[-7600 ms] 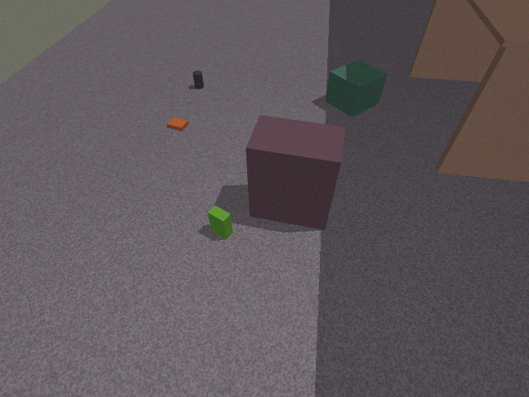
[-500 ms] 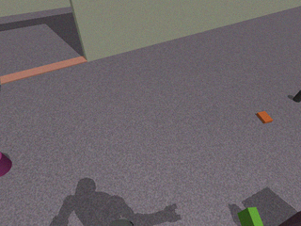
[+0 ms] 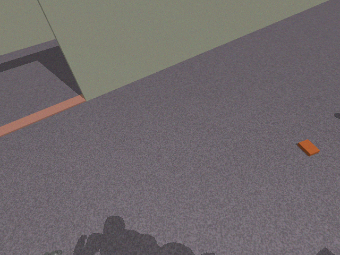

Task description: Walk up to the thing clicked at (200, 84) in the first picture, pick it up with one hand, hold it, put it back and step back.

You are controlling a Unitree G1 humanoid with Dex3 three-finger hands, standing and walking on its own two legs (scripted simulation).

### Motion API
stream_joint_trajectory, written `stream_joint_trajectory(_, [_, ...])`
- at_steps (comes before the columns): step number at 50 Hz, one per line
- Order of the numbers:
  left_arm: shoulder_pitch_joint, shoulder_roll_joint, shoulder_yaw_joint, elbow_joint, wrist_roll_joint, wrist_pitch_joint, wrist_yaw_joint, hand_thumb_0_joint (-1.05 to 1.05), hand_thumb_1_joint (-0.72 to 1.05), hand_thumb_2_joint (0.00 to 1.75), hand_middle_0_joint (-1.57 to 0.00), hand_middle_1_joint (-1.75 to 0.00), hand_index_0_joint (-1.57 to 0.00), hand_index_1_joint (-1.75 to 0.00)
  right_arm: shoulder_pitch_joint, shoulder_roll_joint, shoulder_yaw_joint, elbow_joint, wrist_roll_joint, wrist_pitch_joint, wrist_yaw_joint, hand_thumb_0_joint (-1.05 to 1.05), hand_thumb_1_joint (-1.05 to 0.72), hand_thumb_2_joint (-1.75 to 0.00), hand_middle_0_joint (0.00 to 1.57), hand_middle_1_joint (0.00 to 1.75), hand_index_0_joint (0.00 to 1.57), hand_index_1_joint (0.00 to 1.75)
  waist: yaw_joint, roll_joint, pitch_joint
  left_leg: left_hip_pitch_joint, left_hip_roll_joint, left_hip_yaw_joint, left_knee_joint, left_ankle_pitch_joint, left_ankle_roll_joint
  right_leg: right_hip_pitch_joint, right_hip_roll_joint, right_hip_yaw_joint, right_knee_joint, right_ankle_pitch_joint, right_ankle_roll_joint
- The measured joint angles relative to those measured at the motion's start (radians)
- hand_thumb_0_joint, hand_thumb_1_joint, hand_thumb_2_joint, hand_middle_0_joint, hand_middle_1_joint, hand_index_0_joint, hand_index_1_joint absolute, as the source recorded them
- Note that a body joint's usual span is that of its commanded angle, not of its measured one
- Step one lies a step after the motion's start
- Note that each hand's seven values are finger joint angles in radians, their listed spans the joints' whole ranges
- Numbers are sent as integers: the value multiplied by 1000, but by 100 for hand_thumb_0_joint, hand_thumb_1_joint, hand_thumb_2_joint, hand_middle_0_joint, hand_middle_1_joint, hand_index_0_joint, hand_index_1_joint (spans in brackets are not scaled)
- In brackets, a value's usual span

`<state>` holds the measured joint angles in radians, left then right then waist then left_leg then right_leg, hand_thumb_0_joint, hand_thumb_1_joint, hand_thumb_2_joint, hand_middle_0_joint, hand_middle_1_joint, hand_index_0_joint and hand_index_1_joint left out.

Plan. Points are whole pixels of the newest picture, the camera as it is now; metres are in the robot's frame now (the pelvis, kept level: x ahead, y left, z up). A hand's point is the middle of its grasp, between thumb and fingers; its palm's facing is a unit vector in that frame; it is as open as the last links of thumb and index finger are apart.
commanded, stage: walk up
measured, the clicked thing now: out of the picture +1.21 -1.27 -0.70
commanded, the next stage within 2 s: none
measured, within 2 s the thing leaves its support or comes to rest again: neither
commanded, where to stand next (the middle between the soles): +0.61 +0.04 m, yaw +1 degrees
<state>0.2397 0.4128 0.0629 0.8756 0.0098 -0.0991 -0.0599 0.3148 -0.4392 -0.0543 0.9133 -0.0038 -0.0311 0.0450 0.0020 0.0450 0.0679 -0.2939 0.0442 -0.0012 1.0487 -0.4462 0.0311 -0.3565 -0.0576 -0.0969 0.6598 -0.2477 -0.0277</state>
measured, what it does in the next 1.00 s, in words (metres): walks ahead, turning right: left foot, then right foot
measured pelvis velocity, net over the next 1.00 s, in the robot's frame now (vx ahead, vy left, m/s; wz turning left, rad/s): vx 0.39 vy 0.02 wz -0.33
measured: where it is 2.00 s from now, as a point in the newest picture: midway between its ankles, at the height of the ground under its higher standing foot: (165, 199)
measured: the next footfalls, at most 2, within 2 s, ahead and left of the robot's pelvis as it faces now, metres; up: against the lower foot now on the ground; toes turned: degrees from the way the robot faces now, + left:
left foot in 0.32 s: +0.29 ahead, +0.15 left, +0.00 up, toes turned +7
right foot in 0.80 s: +0.43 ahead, -0.12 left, +0.00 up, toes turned -18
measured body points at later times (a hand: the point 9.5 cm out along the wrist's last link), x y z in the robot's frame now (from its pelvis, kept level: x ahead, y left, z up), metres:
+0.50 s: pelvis +0.20 +0.04 +0.01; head +0.22 +0.08 +0.46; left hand +0.23 +0.37 -0.12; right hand +0.30 -0.27 -0.07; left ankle +0.25 +0.15 -0.72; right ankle +0.19 -0.11 -0.65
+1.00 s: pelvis +0.39 +0.02 +0.01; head +0.41 -0.04 +0.45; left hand +0.50 +0.34 -0.06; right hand +0.45 -0.31 -0.12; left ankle +0.47 +0.17 -0.66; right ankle +0.39 -0.11 -0.72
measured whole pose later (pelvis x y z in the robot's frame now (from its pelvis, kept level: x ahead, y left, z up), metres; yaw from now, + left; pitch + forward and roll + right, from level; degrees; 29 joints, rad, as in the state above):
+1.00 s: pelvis +0.39 +0.02 +0.01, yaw -19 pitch -2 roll +0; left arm 0.41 0.39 0.05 0.81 0.00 -0.07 0.01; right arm 0.13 -0.45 -0.06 0.73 -0.02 0.02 0.09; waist 0.05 0.13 0.12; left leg -0.52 0.07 -0.06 1.07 -0.39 -0.01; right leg -0.32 0.01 0.02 0.62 -0.26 -0.01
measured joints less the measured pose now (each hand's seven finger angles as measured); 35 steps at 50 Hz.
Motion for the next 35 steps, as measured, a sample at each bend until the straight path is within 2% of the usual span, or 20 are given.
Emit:
stream_joint_trajectory(2, [11, -15, -10, -5, -4, 1, 5, 1, 90, 90, -20, -30, -20, -30, -16, -2, 2, 4, 4, -3, 4, 1, -90, -90, 20, 30, 20, 30, 7, 15, 2, -74, -1, -9, 31, 50, 3, 52, 8, -9, -58, 5, -2])
stream_joint_trajectory(4, [26, -21, -17, -6, -4, 1, 7, 1, 90, 90, -21, -30, -20, -30, -26, -1, 0, -1, 1, -8, 12, 1, -90, -90, 20, 30, 20, 30, 11, 22, 0, -134, 11, -10, -8, 98, -5, 98, 16, -18, -117, 11, -4])
stream_joint_trajectory(9, [66, -13, -15, -10, 3, 2, 9, 1, 90, 90, -21, -30, -21, -30, -44, 8, -8, -7, -14, -5, 33, 1, -90, -90, 20, 30, 20, 30, 23, 10, 1, -208, 45, 4, -216, 183, -28, 189, 27, -37, -206, -6, -3])
stream_joint_trajectory(13, [94, 6, -9, -12, 4, 5, 8, 1, 90, 90, -21, -30, -21, -30, -60, 12, -11, -5, -21, -6, 41, 1, -90, -90, 20, 30, 20, 30, 38, -12, 10, -190, 53, 24, -394, 257, -24, 245, 25, -47, -201, -63, 21])
stream_joint_trajectory(16, [120, 21, -11, -6, 4, 18, 9, 1, 90, 90, -21, -30, -21, -30, -70, 11, -15, -11, -21, -16, 42, 1, -90, -90, 20, 30, 20, 30, 43, -31, 5, -129, 33, 53, -486, 290, -8, 266, 10, -49, -129, -148, 42])
stream_joint_trajectory(17, [125, 28, -12, -1, 5, 23, 12, 1, 90, 90, -21, -30, -21, -30, -77, 15, -18, -14, -22, -24, 38, 1, -90, -90, 20, 30, 20, 30, 41, -52, 9, -117, 16, 63, -479, 324, -1, 258, -12, -42, -67, -188, 35])
stream_joint_trajectory(18, [122, 29, -12, 9, 2, 32, 17, 1, 90, 90, -21, -30, -20, -30, -85, 18, -21, -23, -25, -33, 33, 1, -90, -90, 20, 30, 20, 30, 40, -71, 15, -118, 2, 77, -442, 301, 3, 222, -32, -20, 39, -200, 17])
stream_joint_trajectory(20, [109, 23, -19, 29, -2, 50, 25, 1, 90, 90, -21, -30, -20, -30, -93, 24, -20, -48, -13, -44, 24, 1, -90, -90, 20, 30, 20, 30, 24, -76, 23, -106, -2, 82, -402, 248, 10, 122, -6, 53, 278, -220, -6])
stream_joint_trajectory(22, [96, 27, -26, 39, -6, 56, 27, 1, 90, 90, -20, -30, -20, -30, -91, 39, -11, -63, -3, -48, 15, 1, -90, -90, 20, 30, 20, 30, 13, -92, 25, -64, -8, 88, -431, 235, 11, 32, 14, 99, 415, -181, -15])
stream_joint_trajectory(24, [88, 31, -27, 40, -8, 53, 23, 1, 90, 90, -20, -30, -20, -30, -82, 49, 0, -67, 1, -49, 10, 1, -90, -90, 20, 30, 20, 30, 10, -109, 21, -15, -15, 99, -482, 237, 11, -38, 3, 111, 429, -132, -11])
stream_joint_trajectory(31, [72, 20, -13, 36, 2, 65, -6, 1, 90, 90, -20, -30, -20, -30, -34, 38, 4, -69, -10, -44, 15, 1, -90, -90, 21, 30, 20, 30, -1, -98, 12, 121, -22, 125, -593, 211, 11, -144, -52, 83, 210, -12, 27])
stream_joint_trajectory(33, [90, 6, -10, 27, -1, 83, -14, 1, 90, 90, -20, -30, -20, -30, -51, 22, -8, -75, -17, -24, 24, 1, -90, -90, 21, 30, 20, 30, 8, -78, 16, 169, -10, 170, -603, 183, -1, -154, -71, 46, 161, 40, 33])
stream_joint_trajectory(35, [105, -5, -10, 33, 1, 100, -24, 1, 90, 90, -20, -30, -20, -30, -72, 9, -24, -93, -19, -13, 28, 1, -90, -90, 21, 30, 21, 30, 4, -53, 16, 206, 0, 212, -594, 144, -13, -145, -84, 19, 106, 67, 34])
